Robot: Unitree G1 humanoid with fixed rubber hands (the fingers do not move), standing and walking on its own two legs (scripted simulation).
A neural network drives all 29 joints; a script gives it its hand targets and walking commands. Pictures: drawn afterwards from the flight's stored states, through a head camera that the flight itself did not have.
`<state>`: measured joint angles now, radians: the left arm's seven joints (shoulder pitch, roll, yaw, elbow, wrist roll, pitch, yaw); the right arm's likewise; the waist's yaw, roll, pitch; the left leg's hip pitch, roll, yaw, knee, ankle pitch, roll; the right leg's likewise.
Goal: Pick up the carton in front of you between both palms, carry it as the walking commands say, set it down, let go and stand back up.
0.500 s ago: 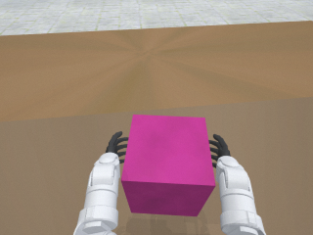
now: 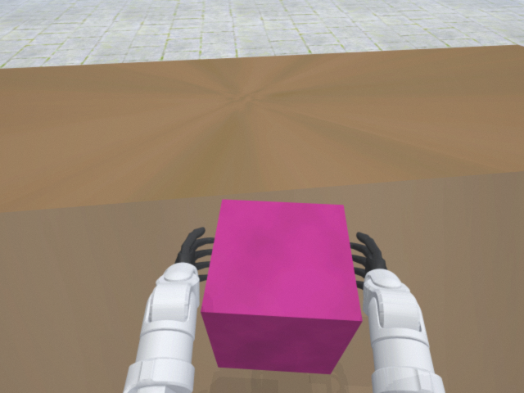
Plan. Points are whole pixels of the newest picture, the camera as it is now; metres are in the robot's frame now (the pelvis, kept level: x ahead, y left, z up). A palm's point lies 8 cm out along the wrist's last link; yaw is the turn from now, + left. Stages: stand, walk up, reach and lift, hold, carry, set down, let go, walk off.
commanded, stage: reach and lift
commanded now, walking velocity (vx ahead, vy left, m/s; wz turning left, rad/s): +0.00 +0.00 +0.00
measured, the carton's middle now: (278, 289) +0.30 +0.00 -0.04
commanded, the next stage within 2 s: hold in 0.14 s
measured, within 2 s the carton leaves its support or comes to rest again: neither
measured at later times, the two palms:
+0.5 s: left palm (183, 272) +0.27 +0.15 +0.05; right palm (378, 278) +0.27 -0.15 +0.05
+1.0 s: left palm (183, 269) +0.28 +0.15 +0.05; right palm (378, 275) +0.28 -0.15 +0.05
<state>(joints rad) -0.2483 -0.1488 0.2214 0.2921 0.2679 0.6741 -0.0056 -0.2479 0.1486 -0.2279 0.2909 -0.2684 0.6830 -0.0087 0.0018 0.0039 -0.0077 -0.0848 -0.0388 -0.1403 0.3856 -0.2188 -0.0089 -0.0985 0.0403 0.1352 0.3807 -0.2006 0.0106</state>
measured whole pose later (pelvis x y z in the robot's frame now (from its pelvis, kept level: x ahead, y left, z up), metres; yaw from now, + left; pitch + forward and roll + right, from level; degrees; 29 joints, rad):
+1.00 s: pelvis -0.01 +0.00 +0.00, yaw +0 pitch -7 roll +0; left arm -0.27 -0.15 0.22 0.23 0.28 0.76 -0.01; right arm -0.27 0.15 -0.23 0.23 -0.28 0.77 0.00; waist 0.00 0.00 0.01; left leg -0.04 -0.04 -0.13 0.37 -0.21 -0.01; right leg -0.05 0.04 0.13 0.36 -0.19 0.01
